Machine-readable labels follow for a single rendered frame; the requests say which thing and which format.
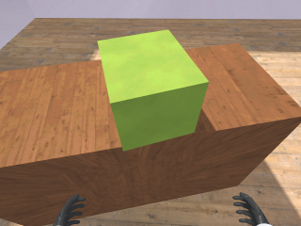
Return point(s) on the robot left hand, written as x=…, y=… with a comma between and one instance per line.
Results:
x=66, y=213

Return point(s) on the pedestal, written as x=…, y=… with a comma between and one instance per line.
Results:
x=58, y=138

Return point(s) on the robot right hand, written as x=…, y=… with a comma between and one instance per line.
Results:
x=254, y=211

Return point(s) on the carton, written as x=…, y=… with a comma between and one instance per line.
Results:
x=156, y=91

